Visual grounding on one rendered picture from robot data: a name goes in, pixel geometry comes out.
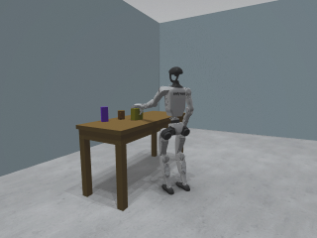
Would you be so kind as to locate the robot left thigh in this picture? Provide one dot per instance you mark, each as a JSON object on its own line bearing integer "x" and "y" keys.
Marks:
{"x": 163, "y": 137}

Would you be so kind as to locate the table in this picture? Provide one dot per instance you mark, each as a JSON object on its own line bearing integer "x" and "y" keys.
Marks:
{"x": 119, "y": 132}

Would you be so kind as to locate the humanoid robot torso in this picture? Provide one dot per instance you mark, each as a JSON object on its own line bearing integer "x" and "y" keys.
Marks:
{"x": 174, "y": 105}

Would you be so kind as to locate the robot left upper arm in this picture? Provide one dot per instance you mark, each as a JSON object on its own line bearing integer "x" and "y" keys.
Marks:
{"x": 162, "y": 91}

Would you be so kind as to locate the robot right upper arm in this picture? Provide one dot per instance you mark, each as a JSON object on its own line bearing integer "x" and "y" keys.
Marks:
{"x": 188, "y": 100}

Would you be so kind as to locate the robot left hand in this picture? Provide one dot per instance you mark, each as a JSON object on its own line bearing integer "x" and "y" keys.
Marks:
{"x": 138, "y": 105}

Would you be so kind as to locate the sponge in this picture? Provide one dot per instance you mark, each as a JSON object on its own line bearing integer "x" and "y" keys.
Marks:
{"x": 135, "y": 114}

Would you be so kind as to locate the robot left forearm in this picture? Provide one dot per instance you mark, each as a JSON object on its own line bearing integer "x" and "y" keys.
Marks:
{"x": 146, "y": 105}

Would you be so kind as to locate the robot right forearm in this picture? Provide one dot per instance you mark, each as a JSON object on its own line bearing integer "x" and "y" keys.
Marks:
{"x": 186, "y": 117}

